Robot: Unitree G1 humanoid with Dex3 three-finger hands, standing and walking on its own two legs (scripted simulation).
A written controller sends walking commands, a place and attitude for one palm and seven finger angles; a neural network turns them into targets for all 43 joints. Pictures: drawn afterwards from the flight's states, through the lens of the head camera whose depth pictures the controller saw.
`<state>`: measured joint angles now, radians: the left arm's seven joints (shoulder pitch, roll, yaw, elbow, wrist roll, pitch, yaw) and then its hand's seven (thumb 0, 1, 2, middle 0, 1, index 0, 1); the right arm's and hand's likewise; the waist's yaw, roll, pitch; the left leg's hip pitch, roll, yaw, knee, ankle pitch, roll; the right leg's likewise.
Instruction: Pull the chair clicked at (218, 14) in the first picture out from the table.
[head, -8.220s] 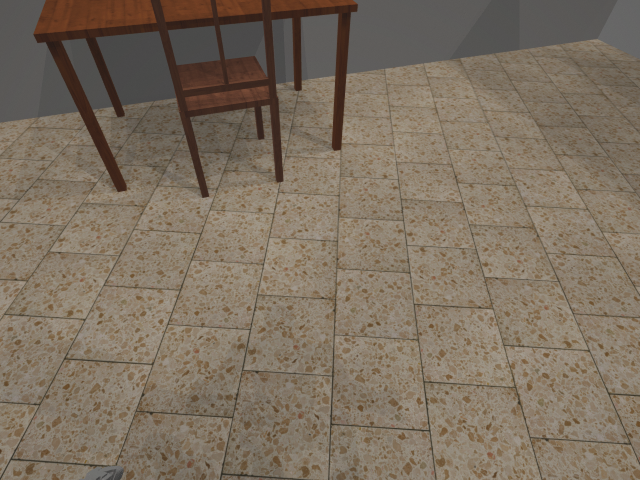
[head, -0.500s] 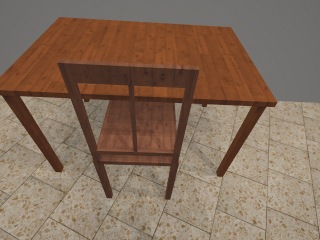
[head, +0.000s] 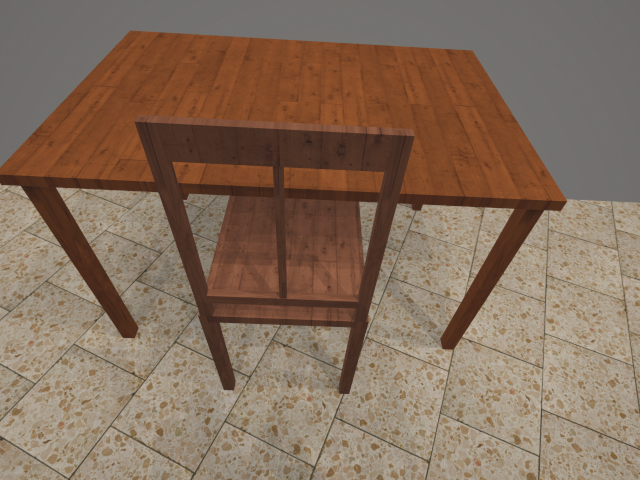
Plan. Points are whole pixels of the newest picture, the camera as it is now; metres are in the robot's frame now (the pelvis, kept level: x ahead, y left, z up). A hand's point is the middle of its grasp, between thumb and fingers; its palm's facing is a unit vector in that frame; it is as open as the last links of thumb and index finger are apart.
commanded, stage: look again from close up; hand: left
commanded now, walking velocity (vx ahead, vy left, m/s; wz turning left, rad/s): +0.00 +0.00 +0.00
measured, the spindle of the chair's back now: (281, 241) +0.53 +0.11 -0.06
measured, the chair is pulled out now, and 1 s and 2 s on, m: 0.00 0.00 0.00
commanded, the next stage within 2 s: shuffle to correct the standing spot in 1.24 s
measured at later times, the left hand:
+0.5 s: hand out of the picture -0.04 +0.14 -0.18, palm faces +0.03 -0.99 -0.15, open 7.3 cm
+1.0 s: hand out of the picture -0.03 +0.12 -0.18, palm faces +0.03 -0.99 -0.15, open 7.3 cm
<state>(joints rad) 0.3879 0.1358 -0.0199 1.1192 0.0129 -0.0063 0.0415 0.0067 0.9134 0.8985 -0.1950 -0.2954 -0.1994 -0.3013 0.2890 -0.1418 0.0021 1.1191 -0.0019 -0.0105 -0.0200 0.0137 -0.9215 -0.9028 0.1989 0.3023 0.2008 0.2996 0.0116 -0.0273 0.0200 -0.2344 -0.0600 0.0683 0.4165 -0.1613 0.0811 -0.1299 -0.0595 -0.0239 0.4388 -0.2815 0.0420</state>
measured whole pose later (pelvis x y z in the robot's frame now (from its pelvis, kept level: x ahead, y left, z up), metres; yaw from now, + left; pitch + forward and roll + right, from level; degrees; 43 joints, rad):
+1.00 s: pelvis +0.00 -0.03 +0.00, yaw -1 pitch -1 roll +0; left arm 0.37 0.12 -0.02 1.11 0.01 -0.02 0.04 0.01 0.91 0.90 -0.20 -0.30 -0.20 -0.30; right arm 0.29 -0.13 0.00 1.14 0.00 -0.01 -0.03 0.01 -0.92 -0.90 0.20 0.30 0.20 0.30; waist 0.01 -0.01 0.03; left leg -0.23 -0.02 0.06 0.41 -0.16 0.04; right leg -0.13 -0.02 -0.03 0.43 -0.28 0.00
